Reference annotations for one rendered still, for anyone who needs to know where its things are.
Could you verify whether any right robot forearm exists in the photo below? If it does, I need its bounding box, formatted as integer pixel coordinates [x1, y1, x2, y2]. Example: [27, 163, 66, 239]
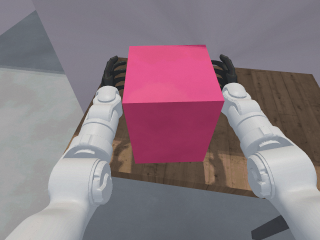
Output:
[221, 83, 317, 184]

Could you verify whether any carton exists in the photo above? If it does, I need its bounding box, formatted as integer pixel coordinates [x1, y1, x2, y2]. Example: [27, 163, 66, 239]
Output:
[122, 44, 225, 164]

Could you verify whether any robot left hand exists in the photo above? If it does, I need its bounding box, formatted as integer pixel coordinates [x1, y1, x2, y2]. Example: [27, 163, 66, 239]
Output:
[101, 55, 127, 91]

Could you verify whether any table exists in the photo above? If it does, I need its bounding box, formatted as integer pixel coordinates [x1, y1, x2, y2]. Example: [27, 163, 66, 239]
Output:
[63, 57, 320, 240]

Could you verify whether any robot right hand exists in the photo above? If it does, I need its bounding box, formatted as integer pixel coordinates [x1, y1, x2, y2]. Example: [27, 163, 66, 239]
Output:
[211, 54, 238, 92]

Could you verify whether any right robot upper arm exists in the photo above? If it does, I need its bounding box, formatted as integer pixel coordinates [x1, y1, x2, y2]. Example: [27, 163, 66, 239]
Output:
[247, 145, 320, 240]

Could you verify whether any left robot upper arm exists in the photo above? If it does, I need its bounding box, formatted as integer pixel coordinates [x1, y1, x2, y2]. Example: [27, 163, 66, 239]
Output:
[5, 158, 113, 240]

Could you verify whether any left robot forearm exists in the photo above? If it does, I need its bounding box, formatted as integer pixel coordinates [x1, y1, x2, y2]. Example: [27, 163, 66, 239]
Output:
[48, 86, 123, 199]

